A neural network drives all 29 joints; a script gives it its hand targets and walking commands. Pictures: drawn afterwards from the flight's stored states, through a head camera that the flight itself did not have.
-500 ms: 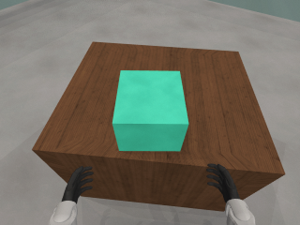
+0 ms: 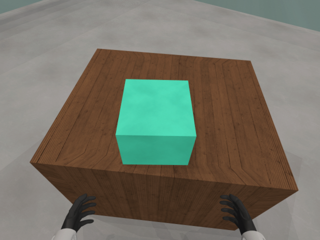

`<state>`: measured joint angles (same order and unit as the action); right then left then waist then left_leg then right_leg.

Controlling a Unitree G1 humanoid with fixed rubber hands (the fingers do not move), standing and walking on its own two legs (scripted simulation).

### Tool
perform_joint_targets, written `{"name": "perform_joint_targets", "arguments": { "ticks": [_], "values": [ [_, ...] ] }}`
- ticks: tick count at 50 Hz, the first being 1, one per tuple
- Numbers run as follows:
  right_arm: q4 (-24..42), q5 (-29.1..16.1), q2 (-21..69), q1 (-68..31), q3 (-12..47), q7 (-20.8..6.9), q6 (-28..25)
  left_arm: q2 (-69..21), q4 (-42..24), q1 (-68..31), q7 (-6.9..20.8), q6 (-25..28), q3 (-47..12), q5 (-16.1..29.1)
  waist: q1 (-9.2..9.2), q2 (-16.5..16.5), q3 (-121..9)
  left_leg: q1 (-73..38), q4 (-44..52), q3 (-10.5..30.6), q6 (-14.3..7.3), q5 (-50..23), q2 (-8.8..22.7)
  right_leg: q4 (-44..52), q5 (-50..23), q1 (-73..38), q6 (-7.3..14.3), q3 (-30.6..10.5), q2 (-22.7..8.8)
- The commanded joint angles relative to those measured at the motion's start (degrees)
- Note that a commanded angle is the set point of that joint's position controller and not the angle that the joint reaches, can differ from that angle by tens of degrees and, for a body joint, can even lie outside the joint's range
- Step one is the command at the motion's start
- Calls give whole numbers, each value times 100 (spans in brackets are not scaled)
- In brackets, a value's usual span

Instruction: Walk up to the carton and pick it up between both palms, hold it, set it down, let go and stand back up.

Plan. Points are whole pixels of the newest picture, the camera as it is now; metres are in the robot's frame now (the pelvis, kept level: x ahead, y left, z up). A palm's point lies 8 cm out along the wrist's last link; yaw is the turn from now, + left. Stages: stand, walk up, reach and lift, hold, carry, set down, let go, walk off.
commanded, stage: set down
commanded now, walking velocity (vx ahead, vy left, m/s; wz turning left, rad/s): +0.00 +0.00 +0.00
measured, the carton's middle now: (156, 121) +0.50 +0.03 -0.05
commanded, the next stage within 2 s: let go in 0.40 s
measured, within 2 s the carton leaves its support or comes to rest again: neither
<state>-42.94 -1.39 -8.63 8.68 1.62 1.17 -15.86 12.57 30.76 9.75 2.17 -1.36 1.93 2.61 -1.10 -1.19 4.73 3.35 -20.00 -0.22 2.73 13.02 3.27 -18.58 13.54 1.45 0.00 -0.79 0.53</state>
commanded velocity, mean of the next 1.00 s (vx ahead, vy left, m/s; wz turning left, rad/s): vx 0.00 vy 0.00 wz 0.00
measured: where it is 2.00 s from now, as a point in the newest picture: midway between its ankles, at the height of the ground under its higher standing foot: outside the picture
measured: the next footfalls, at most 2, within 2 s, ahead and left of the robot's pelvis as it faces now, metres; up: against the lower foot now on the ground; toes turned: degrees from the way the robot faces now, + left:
none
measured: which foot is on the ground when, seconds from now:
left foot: down 0.00-1.00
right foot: down 0.00-1.00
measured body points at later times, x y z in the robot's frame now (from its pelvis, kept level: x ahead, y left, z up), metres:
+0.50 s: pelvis -0.02 +0.01 +0.00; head -0.02 +0.02 +0.45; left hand +0.15 +0.24 -0.10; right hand +0.15 -0.21 -0.09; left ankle -0.02 +0.15 -0.75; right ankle -0.03 -0.12 -0.75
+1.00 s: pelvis +0.00 +0.01 +0.00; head +0.00 +0.02 +0.45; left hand +0.17 +0.25 -0.09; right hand +0.15 -0.22 -0.10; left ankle -0.02 +0.15 -0.75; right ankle -0.03 -0.12 -0.75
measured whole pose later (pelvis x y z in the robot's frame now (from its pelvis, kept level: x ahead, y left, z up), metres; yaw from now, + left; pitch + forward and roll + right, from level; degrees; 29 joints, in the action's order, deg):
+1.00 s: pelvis +0.00 +0.01 +0.00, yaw +2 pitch -2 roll +0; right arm -42.2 1.5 -10.8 11.1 -0.3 -0.5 -9.2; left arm 12.1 33.0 9.6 1.1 -4.2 2.1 -1.7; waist 0.7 -0.9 2.1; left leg 7.3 -23.8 0.7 2.0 14.0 2.2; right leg -22.3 15.0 4.7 -0.9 0.7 -0.7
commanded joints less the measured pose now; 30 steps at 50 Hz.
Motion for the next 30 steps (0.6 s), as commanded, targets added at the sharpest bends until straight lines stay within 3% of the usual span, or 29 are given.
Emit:
{"name": "perform_joint_targets", "arguments": {
  "ticks": [1,2,4,5,7,8,9,10,11,13,14,16,17,18,19,20,21,22,23,25,26,27,28,29,30],
  "values": [
    [814,69,-565,-316,-269,34,-173,731,-731,-258,-19,37,392,16,-62,-20,-740,-759,-107,-382,-50,-2005,-407,227,-1728,572,26,270,68],
    [843,109,-543,-317,-275,50,-198,695,-917,-414,-21,104,282,-63,4,179,-850,-736,-102,-443,12,-1919,-455,250,-1733,544,46,186,89],
    [472,164,-585,-159,-358,22,-158,617,-757,-401,-47,30,310,-139,37,269,-857,-931,-149,-409,47,-2004,-404,263,-1698,653,2,179,96],
    [661,67,-528,-156,-253,12,-127,672,-741,-201,-4,0,316,-94,37,24,-792,-915,-160,-341,-34,-1958,-438,209,-1738,683,20,203,61],
    [631,125,-595,10,-266,-17,-125,642,-939,-75,7,-49,274,-11,-13,-43,-947,-888,-190,-389,-34,-2032,-404,255,-1750,539,61,290,115],
    [531,124,-639,-187,-357,-7,-104,472,-700,-228,1,-117,161,-60,64,67,-863,-972,-141,-382,1,-1971,-421,271,-1701,812,37,276,92],
    [810,126,-561,-434,-333,6,-139,537,-866,-331,-16,-77,204,10,-56,95,-883,-830,-122,-410,-2,-1936,-422,201,-1536,718,16,292,78],
    [674,157,-478,-216,-373,-2,-134,511,-896,-328,-49,-104,194,-52,26,215,-777,-701,-61,-345,27,-1838,-340,268,-1292,610,95,317,130],
    [517,144,-620,-281,-460,-40,-135,542,-919,-387,-119,-112,138,0,-30,328,-786,-667,-83,-318,86,-1844,-315,210,-1179,551,166,289,102],
    [630,217,-439,-370,-398,-60,15,530,-893,-484,-136,-207,112,-14,-3,282,-466,-556,69,-325,-8,-1077,-342,349,-446,831,135,256,45],
    [483,238,-436,-182,-404,-96,87,500,-675,-325,-151,-320,148,-102,153,279,-385,-731,82,-364,8,-1056,-331,385,-381,933,144,327,73],
    [545,313,-497,-481,-461,-120,225,280,-537,-418,-189,-512,78,-149,0,303,-146,-434,179,-370,-51,-654,-317,430,-2,793,148,284,42],
    [671,385,-569,-447,-515,-107,281,421,-748,-446,-221,-542,94,-203,-39,122,-126,-403,259,-373,-29,-786,-259,426,-83,712,64,362,138],
    [608,329,-553,-367,-437,-137,356,406,-582,-412,-261,-640,67,-261,19,311,-104,-425,242,-343,-71,-720,-234,518,-133,640,144,312,103],
    [685,424,-627,-345,-539,-139,340,402,-823,-491,-286,-605,101,-258,31,340,-168,-514,241,-360,-11,-659,-279,464,-44,778,109,341,120],
    [787,340,-653,-398,-593,-161,324,423,-751,-301,-290,-589,95,-234,-96,214,-312,-511,232,-345,-42,-729,-266,455,-117,614,123,290,85],
    [809,384,-646,-505,-600,-169,312,372,-832,-504,-272,-607,139,-132,-9,-22,-421,-526,187,-377,-42,-724,-259,377,-35,782,125,403,126],
    [754,372,-651,-516,-546,-182,327,367,-819,-591,-315,-606,72,-204,23,376,-377,-404,177,-369,-49,-836,-246,371,-148,681,156,326,106],
    [777,412,-731,-383,-621,-214,310,376,-856,-697,-327,-597,103,-215,103,221,-425,-487,127,-418,-16,-708,-237,361,-207,724,107,302,108],
    [697,456,-638,-348,-587,-177,304,469,-812,-615,-317,-561,125,-195,121,308,-285,-366,143,-448,-35,-800,-245,321,-142,707,103,360,101],
    [654,435,-599,-314,-530,-182,312,466,-818,-562,-307,-580,157,-193,-62,152,-208,-268,129,-395,-107,-780,-265,322,-162,600,91,314,55],
    [535,448,-612,-324,-571,-186,283,442,-795,-669,-327,-550,150,-202,9,362,-322,-278,69,-468,-101,-816,-285,267,-255,594,127,255,26],
    [756,457,-562,-435,-571,-159,297,346,-816,-523,-301,-530,89,-277,8,212,-439,-368,75,-429,-72,-910,-293,291,-410,551,47,232,18],
    [617,486,-513,-351,-538,-152,285,502,-868,-503,-303,-521,191,-254,81,296,-420,-444,21,-477,-45,-895,-307,259,-464,563,34,265,57],
    [517,405,-619,-300,-614,-165,240,404,-785,-505,-300,-484,171,-253,-37,447,-619,-586,-27,-419,-37,-1064,-306,206,-620,605,79,213,-22]
  ]
}}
